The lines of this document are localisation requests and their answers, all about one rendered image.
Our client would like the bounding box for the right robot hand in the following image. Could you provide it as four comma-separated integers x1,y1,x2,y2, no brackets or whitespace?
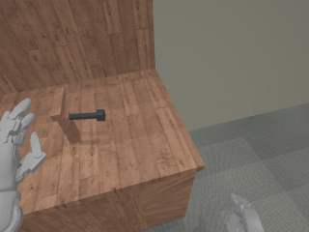
226,193,265,232

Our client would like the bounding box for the left robot hand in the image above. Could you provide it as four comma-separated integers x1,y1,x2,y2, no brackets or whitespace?
0,98,46,190

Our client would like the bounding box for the tap lever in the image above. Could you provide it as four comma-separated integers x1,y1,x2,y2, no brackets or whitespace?
69,109,106,122

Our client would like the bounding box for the robot left forearm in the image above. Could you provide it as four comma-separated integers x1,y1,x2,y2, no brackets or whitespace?
0,189,24,232

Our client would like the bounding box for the counter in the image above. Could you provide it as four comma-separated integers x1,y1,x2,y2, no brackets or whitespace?
0,0,205,232

